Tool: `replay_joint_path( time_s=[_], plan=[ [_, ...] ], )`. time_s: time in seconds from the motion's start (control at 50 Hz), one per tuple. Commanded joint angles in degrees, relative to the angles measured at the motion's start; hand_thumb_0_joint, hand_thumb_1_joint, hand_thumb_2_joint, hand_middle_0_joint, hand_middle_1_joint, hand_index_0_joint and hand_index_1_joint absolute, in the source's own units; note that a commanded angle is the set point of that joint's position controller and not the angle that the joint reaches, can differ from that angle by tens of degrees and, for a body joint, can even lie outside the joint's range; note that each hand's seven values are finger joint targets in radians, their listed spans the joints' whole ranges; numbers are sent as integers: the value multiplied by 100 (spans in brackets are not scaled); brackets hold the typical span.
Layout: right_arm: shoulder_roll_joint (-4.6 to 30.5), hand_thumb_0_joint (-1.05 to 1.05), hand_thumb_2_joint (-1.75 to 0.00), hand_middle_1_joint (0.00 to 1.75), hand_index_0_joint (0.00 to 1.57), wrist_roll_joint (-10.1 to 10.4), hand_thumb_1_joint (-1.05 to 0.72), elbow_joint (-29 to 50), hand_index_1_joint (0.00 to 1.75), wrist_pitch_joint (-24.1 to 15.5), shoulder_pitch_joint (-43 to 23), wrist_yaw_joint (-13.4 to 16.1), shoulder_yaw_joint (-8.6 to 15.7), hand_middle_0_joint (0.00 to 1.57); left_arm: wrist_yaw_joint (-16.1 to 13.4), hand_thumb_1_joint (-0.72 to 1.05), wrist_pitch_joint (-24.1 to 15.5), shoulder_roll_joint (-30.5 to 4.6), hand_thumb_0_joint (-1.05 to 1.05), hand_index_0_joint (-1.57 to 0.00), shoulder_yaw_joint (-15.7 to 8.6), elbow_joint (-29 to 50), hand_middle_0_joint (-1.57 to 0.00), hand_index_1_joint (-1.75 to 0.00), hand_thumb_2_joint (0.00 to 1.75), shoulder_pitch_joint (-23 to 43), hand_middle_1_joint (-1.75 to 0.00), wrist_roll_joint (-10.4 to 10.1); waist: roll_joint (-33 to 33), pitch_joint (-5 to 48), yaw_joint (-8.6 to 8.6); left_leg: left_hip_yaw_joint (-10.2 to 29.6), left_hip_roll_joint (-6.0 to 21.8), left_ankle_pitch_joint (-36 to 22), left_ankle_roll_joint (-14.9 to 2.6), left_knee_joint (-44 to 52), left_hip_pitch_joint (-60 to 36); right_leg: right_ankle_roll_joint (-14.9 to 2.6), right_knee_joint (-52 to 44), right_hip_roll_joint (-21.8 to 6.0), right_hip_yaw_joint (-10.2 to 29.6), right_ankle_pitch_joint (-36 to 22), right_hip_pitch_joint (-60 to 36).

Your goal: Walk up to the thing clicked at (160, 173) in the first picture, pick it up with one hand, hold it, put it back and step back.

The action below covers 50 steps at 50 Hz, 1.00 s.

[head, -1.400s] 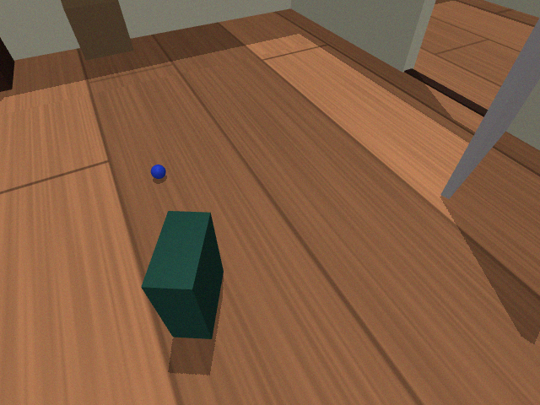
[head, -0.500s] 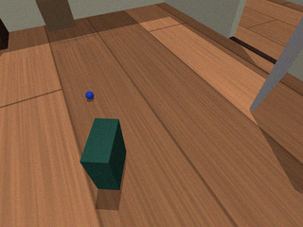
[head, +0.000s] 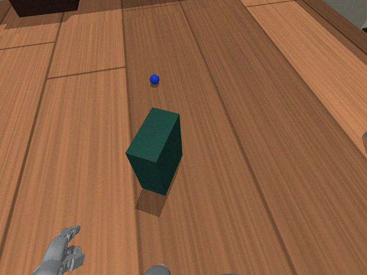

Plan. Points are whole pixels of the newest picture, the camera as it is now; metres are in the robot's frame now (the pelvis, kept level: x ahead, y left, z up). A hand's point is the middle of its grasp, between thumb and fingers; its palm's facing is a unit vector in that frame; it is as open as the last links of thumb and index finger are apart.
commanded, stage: walk up
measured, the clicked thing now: (154, 79) +1.58 +0.25 -0.73
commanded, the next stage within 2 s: none
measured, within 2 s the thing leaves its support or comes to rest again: neither
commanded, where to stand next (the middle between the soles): +0.06 +0.04 m, yaw +66 degrees
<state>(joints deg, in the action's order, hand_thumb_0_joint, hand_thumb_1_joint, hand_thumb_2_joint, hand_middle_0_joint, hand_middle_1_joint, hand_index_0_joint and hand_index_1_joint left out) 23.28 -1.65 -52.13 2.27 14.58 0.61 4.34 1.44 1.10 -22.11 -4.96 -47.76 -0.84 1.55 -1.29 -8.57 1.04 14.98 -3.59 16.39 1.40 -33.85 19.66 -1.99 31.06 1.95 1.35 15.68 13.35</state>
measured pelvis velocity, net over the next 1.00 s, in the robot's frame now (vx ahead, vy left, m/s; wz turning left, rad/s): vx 0.03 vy -0.02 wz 0.85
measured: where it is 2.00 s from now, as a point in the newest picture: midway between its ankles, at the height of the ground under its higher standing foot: outside the picture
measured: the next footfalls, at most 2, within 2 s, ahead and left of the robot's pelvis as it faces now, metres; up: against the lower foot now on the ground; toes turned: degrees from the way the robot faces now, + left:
left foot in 0.38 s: +0.04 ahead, +0.13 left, +0.00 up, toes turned +24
right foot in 0.70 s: +0.18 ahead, -0.09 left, +0.00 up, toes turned +33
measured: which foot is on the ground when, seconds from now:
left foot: up 0.00-0.36, down 0.38-0.70, up 0.72-1.00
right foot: down 0.00-0.40, up 0.42-0.68, down 0.70-1.00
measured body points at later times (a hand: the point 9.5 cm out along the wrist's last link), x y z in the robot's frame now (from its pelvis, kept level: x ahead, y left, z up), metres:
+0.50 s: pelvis +0.02 -0.01 -0.01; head +0.04 +0.03 +0.44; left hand -0.06 +0.31 -0.13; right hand +0.27 -0.24 -0.08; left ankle +0.00 +0.11 -0.73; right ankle +0.03 -0.12 -0.69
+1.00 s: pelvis +0.03 -0.02 -0.01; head +0.06 +0.00 +0.43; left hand -0.18 +0.27 -0.09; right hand +0.35 -0.16 -0.12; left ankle -0.07 +0.10 -0.71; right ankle +0.15 -0.12 -0.73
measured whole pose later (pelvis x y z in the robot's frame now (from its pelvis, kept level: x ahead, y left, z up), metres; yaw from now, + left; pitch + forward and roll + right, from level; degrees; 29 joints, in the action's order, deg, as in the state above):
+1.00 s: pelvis +0.03 -0.02 -0.01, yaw +49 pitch -2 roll +2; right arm 25.4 -0.6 -41.5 2.3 15.2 -3.5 5.2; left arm 0.9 -1.7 -27.2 -3.7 -40.3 -16.7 2.2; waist -0.1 -7.1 -2.6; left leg 0.9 1.3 22.0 1.0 -45.5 22.7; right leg 1.9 40.9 -12.6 -11.0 20.3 17.5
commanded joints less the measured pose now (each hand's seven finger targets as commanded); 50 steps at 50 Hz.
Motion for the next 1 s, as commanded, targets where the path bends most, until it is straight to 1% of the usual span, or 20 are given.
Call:
replay_joint_path(
  time_s=[0.0,0.04,0.08,0.22,0.3,0.34,0.36,0.38,0.4,0.46,0.56,0.64,0.66,0.68,0.7,0.72,0.76,0.8,0.88,0.98],
  plan=[
    [1269,0,-90,30,20,-71,-90,821,30,-65,35,-21,357,20,-58,90,-106,-1360,0,-20,-380,741,-20,-30,90,384,-30,97,859,630,-153,-794,485,1040,-57,-2682,1126,-1455,-2024,-2765,2056,577,-244],
    [1030,0,-90,30,20,-75,-90,808,30,-47,291,-199,310,20,-75,90,-151,-1054,0,-20,-260,688,-20,-30,90,305,-30,81,765,543,6,-843,486,271,-81,-2676,1095,-796,-1557,-1798,747,-488,-423],
    [919,0,-90,30,20,-43,-90,863,30,-56,367,-300,247,20,-48,90,-199,-1124,0,-20,-309,653,-20,-30,90,-132,-30,88,1089,594,-134,-1209,522,151,-105,-2212,1237,-650,-1343,-1608,166,-1376,-1013],
    [924,0,-90,30,20,-33,-90,1342,30,-40,-239,-379,274,20,31,90,-179,-1389,0,-20,-401,943,-20,-30,90,-851,-30,105,972,550,-506,-1717,606,79,-151,-896,698,-535,-1261,-1986,-204,-1566,-1096],
    [887,0,-90,30,20,-1,-90,1461,30,-66,37,-329,325,20,60,90,-146,-1525,0,-20,-412,1074,-20,-30,90,-917,-30,98,982,822,-344,-1953,520,324,-332,-259,90,-572,-570,-2250,-465,-1882,-902],
    [1016,0,-90,30,20,-52,-90,1436,30,-127,539,-260,429,20,78,90,-136,-1440,0,-20,-344,1178,-20,-30,90,-849,-30,41,497,1128,25,-1958,288,66,-546,766,-1032,-350,640,-2006,-947,-1609,-346],
    [1340,0,-90,30,20,-148,-90,1445,30,-185,837,-199,545,20,76,90,-147,-1148,0,-20,-293,1194,-20,-30,90,-1164,-30,-18,-445,1409,152,-952,602,19,-883,1326,-1958,-1,2125,-1446,-1290,-1228,430],
    [1818,0,-90,30,20,-227,-90,1633,30,-224,699,-115,638,20,99,90,-148,-690,0,-20,-166,1343,-20,-30,90,-1304,-30,-51,-1651,1255,-55,1069,1757,-1447,-1391,1276,-2568,378,3020,-416,-1301,1744,2118],
    [2104,0,-90,30,20,-63,-90,1622,30,-269,752,-105,650,20,45,90,-62,-1146,0,-20,-132,1302,-20,-30,90,-1037,-30,-48,-1266,1318,218,2306,2490,-903,-2154,1554,-1806,353,3323,-469,-263,2258,2104],
    [1490,0,-90,30,20,32,-90,1816,30,-287,176,-26,407,20,80,90,-81,-1299,0,-20,-151,1027,-20,-30,90,-1447,-30,-79,-459,1092,-114,538,1595,-501,-1497,1141,-1470,181,2849,-826,78,1549,1901],
    [1472,0,-90,30,20,-64,-90,2057,30,-234,126,-107,413,20,-61,90,-225,-1220,0,-20,-173,1009,-20,-30,90,-1633,-30,-99,-858,804,-72,417,1276,-2363,-1448,738,-170,206,1876,-433,-343,1216,860],
    [1400,0,-90,30,20,-72,-90,2359,30,-121,-308,-177,438,20,-208,90,-339,-1216,0,-20,-215,906,-20,-30,90,-2226,-30,-110,-810,1202,-420,356,711,-2402,-1047,-187,404,20,324,-148,-486,22,-345],
    [1089,0,-90,30,20,-8,-90,2464,30,-101,-464,-166,349,20,-264,90,-396,-1524,0,-20,-299,899,-20,-30,90,-2504,-30,-33,-19,1184,-691,129,259,-1465,-714,-895,903,-126,-551,-655,178,84,-673],
    [730,0,-90,30,20,9,-90,2571,30,-96,-412,-161,259,20,-313,90,-444,-2223,0,-20,-450,972,-20,-30,90,-2496,-30,91,1618,1073,-697,-698,-569,647,-326,-2255,1959,-544,-1285,-2385,2189,-220,-1050],
    [1027,0,-90,30,20,-71,-90,2393,30,-26,46,-81,356,20,-322,90,-406,-2448,0,-20,-487,1128,-20,-30,90,-1791,-30,80,1600,1079,-330,-674,-119,1902,-207,-3315,1882,-1381,-1688,-3585,3292,-163,-414],
    [1379,0,-90,30,20,-89,-90,2242,30,21,128,-87,471,20,-331,90,-413,-2343,0,-20,-455,1253,-20,-30,90,-1386,-30,27,1088,796,-164,-424,159,1748,-137,-3882,1737,-1708,-1590,-3609,3165,-269,68],
    [1378,0,-90,30,20,-34,-90,2013,30,-2,186,-246,540,20,-362,90,-467,-1850,0,-20,-333,1160,-20,-30,90,-1309,-30,3,614,497,-74,-607,381,947,-30,-3914,1559,-1219,-1165,-2575,1218,-457,198],
    [1210,0,-90,30,20,-24,-90,1906,30,-41,287,-367,481,20,-334,90,-479,-1841,0,-20,-378,1027,-20,-30,90,-1528,-30,45,1145,634,-187,-917,454,652,-34,-3205,1590,-887,-766,-2054,377,-787,-317],
    [1031,0,-90,30,20,54,-90,1846,30,-113,-196,-409,393,20,-226,90,-481,-1987,0,-20,-436,1134,-20,-30,90,-1652,-30,102,1497,706,-469,-1365,463,929,-8,-1671,1070,-1004,-491,-2200,-110,-1220,-514],
    [1112,0,-90,30,20,136,-90,1236,30,-297,611,-235,424,20,-83,90,-246,-1778,0,-20,-277,1173,-20,-30,90,-1379,-30,5,989,1167,-119,-2005,-64,-17,-107,111,-986,-508,929,-1920,-889,-57,557]
  ],
)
